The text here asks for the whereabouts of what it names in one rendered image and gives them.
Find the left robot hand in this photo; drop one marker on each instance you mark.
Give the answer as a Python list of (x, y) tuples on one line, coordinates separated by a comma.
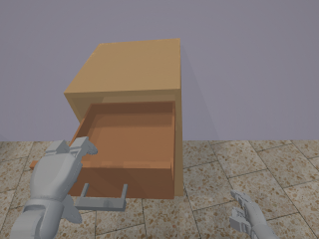
[(55, 173)]

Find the right robot hand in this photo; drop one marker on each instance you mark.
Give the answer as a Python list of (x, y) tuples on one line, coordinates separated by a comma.
[(244, 220)]

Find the cabinet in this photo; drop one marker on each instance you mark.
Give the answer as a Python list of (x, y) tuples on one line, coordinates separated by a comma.
[(133, 72)]

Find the left robot forearm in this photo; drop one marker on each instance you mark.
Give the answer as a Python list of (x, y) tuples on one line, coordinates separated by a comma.
[(40, 219)]

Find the right robot forearm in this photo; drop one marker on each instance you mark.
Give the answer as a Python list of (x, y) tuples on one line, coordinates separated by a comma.
[(262, 231)]

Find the handle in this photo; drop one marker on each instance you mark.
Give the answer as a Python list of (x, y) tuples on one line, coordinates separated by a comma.
[(101, 203)]

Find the drawer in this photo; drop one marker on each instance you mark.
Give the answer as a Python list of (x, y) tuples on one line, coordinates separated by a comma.
[(136, 146)]

